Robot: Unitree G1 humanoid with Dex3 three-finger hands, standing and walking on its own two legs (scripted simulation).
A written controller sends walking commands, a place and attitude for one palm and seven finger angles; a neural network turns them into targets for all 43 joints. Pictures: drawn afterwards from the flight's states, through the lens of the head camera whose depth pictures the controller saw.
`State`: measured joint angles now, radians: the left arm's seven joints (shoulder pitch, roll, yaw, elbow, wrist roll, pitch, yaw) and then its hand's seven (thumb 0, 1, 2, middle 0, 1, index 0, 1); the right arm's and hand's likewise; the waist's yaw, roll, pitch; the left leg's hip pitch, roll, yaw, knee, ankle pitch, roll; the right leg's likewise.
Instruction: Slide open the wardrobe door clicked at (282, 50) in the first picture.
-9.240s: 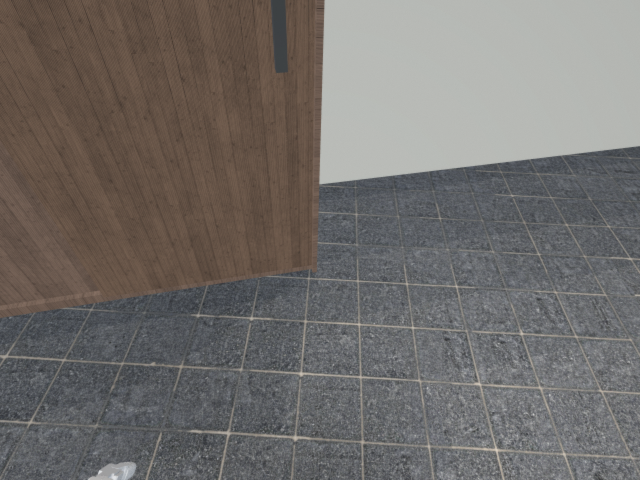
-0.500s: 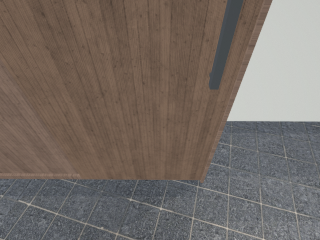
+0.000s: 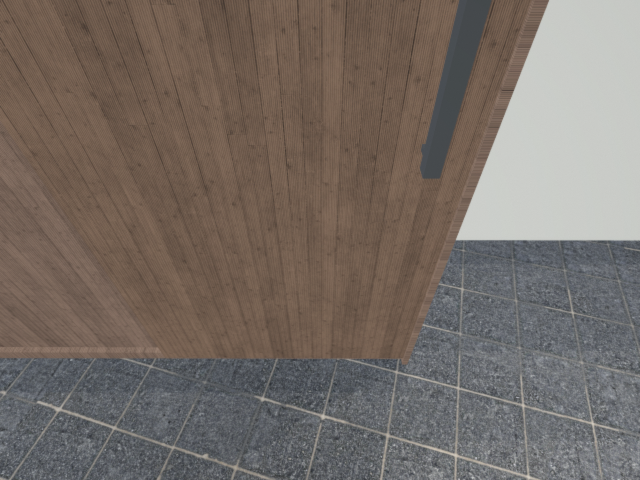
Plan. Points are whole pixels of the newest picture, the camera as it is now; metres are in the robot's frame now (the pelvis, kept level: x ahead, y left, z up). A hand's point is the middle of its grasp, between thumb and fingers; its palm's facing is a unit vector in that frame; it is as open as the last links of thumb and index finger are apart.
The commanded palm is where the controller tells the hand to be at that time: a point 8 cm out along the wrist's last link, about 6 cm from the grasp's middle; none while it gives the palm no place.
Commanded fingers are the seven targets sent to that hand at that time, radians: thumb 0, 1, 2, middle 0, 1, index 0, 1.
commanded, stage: look again from close up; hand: right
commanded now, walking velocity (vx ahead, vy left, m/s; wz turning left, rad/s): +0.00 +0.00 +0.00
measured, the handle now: (448, 77) +0.58 -0.14 +0.23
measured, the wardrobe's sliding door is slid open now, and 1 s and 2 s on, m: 0.00 0.00 0.00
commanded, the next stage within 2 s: shuffle to correct the standing spot in 0.64 s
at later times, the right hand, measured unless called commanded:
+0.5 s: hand out of the picture -0.02 -0.15 -0.18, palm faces +0.05 +0.99 -0.16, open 7.4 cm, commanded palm none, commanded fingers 0.00 -0.90 -0.90 0.20 0.30 0.20 0.30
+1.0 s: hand out of the picture -0.03 -0.15 -0.19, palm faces +0.14 +0.98 -0.13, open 7.4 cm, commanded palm none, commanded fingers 0.00 -0.90 -0.90 0.20 0.30 0.20 0.30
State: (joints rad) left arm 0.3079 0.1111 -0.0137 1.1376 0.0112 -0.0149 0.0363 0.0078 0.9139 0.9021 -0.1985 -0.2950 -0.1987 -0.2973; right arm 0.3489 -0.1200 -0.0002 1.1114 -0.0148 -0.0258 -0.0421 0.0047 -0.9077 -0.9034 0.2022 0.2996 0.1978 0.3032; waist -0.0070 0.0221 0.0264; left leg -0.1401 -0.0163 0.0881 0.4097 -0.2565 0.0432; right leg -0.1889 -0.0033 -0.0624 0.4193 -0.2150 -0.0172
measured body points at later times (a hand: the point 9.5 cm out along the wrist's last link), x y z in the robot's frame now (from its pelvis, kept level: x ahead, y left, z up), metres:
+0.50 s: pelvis +0.00 +0.01 +0.00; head +0.01 +0.00 +0.45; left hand -0.01 +0.22 -0.16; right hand -0.02 -0.20 -0.16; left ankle -0.02 +0.09 -0.74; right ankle +0.01 -0.11 -0.74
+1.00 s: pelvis +0.03 +0.00 -0.01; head +0.03 -0.02 +0.44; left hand +0.01 +0.21 -0.16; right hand -0.03 -0.20 -0.18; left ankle -0.02 +0.09 -0.74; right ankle +0.01 -0.10 -0.73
